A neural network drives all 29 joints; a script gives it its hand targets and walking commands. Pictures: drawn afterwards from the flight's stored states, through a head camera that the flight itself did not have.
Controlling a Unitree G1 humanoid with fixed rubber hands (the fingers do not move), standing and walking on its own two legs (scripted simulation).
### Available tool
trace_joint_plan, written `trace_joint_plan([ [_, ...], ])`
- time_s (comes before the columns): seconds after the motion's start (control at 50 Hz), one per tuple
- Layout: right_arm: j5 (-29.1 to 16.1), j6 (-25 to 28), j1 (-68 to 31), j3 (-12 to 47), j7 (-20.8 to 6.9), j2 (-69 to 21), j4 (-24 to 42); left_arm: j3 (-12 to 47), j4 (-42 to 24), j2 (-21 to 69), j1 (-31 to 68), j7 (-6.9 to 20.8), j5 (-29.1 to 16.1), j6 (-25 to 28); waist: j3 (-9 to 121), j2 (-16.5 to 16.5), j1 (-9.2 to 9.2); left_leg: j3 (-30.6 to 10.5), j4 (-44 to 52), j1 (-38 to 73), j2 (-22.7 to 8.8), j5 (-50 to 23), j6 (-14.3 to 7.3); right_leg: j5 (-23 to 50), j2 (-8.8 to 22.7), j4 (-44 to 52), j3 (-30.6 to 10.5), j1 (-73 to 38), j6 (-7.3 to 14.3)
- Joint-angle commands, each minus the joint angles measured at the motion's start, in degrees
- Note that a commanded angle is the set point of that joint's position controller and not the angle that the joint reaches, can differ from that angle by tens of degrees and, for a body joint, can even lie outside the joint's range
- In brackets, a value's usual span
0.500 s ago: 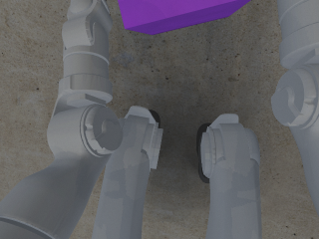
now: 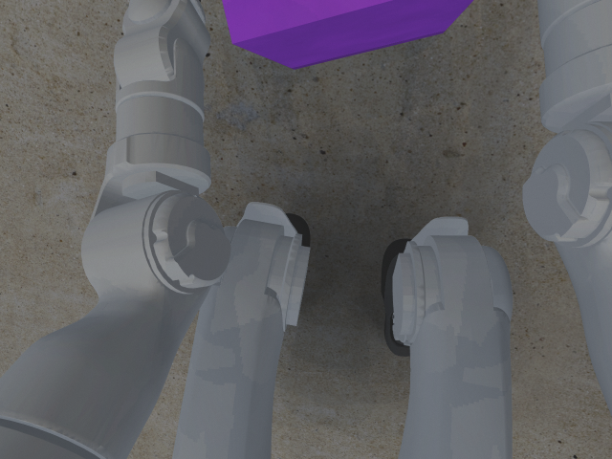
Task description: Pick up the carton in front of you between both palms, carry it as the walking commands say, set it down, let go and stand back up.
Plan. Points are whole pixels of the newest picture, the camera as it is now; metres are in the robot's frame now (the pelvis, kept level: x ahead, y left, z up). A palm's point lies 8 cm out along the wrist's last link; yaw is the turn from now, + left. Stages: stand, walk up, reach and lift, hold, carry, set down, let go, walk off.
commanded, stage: set down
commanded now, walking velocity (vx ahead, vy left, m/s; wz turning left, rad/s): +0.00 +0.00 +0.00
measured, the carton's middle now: out of the picture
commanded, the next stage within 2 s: let go in 1.34 s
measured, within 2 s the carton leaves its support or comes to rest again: neither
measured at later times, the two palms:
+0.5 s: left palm out of the picture +0.53 +0.19 -0.13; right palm out of the picture +0.61 -0.18 -0.11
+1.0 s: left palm out of the picture +0.53 +0.19 +0.04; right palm out of the picture +0.60 -0.20 +0.04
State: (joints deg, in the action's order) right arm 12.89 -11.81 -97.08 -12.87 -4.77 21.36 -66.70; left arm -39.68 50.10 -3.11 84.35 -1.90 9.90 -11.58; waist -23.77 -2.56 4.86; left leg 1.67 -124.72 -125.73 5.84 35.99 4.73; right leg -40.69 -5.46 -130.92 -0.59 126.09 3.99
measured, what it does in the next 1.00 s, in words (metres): rises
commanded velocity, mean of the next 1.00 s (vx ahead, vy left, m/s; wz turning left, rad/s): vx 0.00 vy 0.00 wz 0.00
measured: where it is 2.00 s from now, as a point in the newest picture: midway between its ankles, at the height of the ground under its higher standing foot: (342, 301)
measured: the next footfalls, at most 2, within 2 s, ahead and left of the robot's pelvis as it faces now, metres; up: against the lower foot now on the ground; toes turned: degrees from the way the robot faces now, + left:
none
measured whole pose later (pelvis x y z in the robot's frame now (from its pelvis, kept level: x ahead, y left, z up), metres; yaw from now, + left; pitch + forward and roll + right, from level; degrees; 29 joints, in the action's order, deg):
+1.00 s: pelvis -0.01 +0.01 +0.15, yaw -1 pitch +45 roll +4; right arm -0.6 -16.2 -95.4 -2.9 -6.9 33.9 -65.6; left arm -23.8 39.5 -6.2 76.5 -12.1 -3.3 -17.6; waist -9.6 -0.4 7.7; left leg 1.6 -92.8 -112.7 3.1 25.2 1.0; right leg -29.7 -2.9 -97.5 -0.8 112.7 2.8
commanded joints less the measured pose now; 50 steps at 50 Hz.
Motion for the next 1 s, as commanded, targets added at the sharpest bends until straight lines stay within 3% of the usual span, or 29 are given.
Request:
trace_joint_plan([
  [0.0,-0.75,-1.61,-6.22,6.84,-5.92,-19.85,-5.08,7.63,6.78,20.38,6.24,4.33,0.43,-1.92,40.83,10.08,0.6,2.84,4.74,17.64,0.29,-17.46,-1.21,25.17,2.12,14.82,-5.49,-27.3,-1.67],
  [0.06,-2.82,0.57,-5.33,6.03,-0.55,1.16,-3.8,4.16,4.66,0.02,2.14,-1.2,-0.58,1.78,44.05,9.53,1.56,3.51,4.92,20.62,-0.64,-19.54,-0.21,26.06,3.26,14.92,-5.69,-29.16,-2.34],
  [0.08,-5.43,2.0,-7.05,6.9,1.86,8.17,-1.54,4.75,3.82,-6.7,2.32,-3.52,-2.37,3.66,46.34,9.06,2.22,3.44,4.63,21.46,-1.03,-21.35,-0.09,27.46,3.53,14.76,-6.19,-29.88,-2.54],
  [0.12,-11.5,4.23,-15.56,11.2,4.5,13.1,2.31,7.41,4.14,-11.28,6.4,-5.87,-6.91,6.42,53.06,10.21,3.63,3.32,3.77,21.05,-1.92,-24.95,-0.34,33.16,4.31,13.43,-7.77,-33.96,-3.01],
  [0.18,-19.29,5.88,-24.77,17.87,5.0,15.83,6.33,13.53,4.67,-13.65,11.81,-6.55,-14.31,7.82,62.87,14.44,4.51,3.24,3.83,18.15,-3.17,-26.64,-1.53,39.18,5.42,11.8,-8.91,-41.44,-3.26],
  [0.2,-21.36,6.03,-26.56,19.85,4.73,15.84,6.91,15.88,4.69,-13.74,13.22,-6.49,-16.4,7.73,65.34,15.33,4.67,3.04,4.02,18.27,-3.57,-26.77,-1.92,38.65,5.72,11.68,-8.76,-42.93,-3.27],
  [0.22,-23.18,6.11,-26.67,20.77,4.57,15.74,6.77,18.37,5.42,-14.41,15.12,-6.64,-18.31,7.78,66.42,15.04,4.03,2.2,3.33,24.5,-3.97,-29.16,-2.89,32.95,5.5,12.85,-7.65,-36.97,-3.45],
  [0.24,-24.99,5.83,-28.12,22.91,4.04,16.09,6.14,19.49,5.1,-13.81,15.59,-6.69,-19.59,7.14,67.59,14.69,5.49,2.48,4.43,24.06,-4.26,-27.29,-2.7,31.49,5.96,13.05,-7.82,-39.28,-2.99],
  [0.3,-26.93,4.2,-28.11,24.48,2.65,17.54,3.28,21.1,2.54,-15.46,16.22,-7.89,-21.32,5.56,71.98,15.56,6.66,1.77,5.7,26.4,-4.27,-26.46,-3.16,31.4,6.18,11.8,-7.18,-44.29,-2.52],
  [0.36,-26.5,2.37,-27.17,24.21,1.85,19.28,0.84,20.84,-1.17,-16.12,16.48,-9.56,-21.08,3.93,75.33,14.93,7.15,1.77,7.19,31.74,-3.74,-25.95,-3.74,27.43,6.04,12.87,-5.83,-43.75,-2.11],
  [0.46,-23.85,-0.2,-26.12,20.02,1.65,22.48,2.57,21.47,-10.13,-15.39,15.83,-12.3,-20.12,0.53,84.42,11.48,4.87,1.96,11.29,43.74,-2.21,-28.69,-4.2,25.25,4.49,16.78,-2.91,-42.12,-1.3],
  [0.58,-18.87,-1.24,-20.33,13.7,-0.07,21.83,0.64,20.43,-10.97,-9.93,11.18,-12.74,-17.0,-2.56,74.66,8.66,3.0,0.93,17.92,45.12,-1.26,-27.55,-3.28,21.64,3.56,23.63,-1.79,-33.09,-0.79],
  [0.66,-16.66,-0.78,-18.99,11.46,-1.22,20.76,1.76,18.83,-11.87,-8.39,9.29,-12.03,-14.84,-2.89,73.34,9.74,3.33,0.74,22.53,43.66,-1.3,-27.52,-2.94,23.11,3.2,27.92,-1.75,-34.76,-1.0],
  [0.82,-14.93,-1.94,-19.38,10.47,-1.98,19.53,5.44,16.5,-15.16,-9.62,7.47,-11.11,-13.49,-3.82,81.18,13.86,5.22,1.96,31.33,42.57,-1.29,-27.89,-2.71,28.39,2.49,35.99,-1.85,-48.19,-2.12],
  [0.98,-12.8,-3.8,-16.69,8.51,-2.15,18.47,8.58,15.62,-18.32,-9.56,3.77,-9.88,-12.92,-5.39,86.61,15.4,4.84,2.97,39.9,43.97,-0.98,-30.39,-2.28,35.25,2.31,44.3,-2.32,-60.34,-3.07],
])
